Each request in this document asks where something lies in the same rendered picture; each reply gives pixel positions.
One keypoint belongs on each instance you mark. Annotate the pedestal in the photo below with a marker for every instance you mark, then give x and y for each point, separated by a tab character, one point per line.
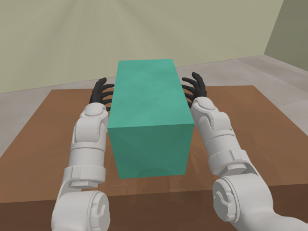
32	167

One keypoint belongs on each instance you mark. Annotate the left robot hand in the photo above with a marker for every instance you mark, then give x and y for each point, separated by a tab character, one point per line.
97	95

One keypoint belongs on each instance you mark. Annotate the robot left forearm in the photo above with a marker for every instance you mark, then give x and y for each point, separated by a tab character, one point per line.
85	169

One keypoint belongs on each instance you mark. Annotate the carton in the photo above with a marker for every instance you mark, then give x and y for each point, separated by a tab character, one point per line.
150	125

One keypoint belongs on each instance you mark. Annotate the right robot hand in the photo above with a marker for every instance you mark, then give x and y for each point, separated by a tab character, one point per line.
198	91

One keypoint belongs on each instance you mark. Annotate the right robot upper arm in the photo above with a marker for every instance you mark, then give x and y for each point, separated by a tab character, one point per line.
245	201

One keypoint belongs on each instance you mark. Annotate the robot right forearm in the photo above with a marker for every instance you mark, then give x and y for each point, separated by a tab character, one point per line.
226	158

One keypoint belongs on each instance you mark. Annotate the left robot upper arm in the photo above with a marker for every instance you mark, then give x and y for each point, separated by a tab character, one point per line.
81	211

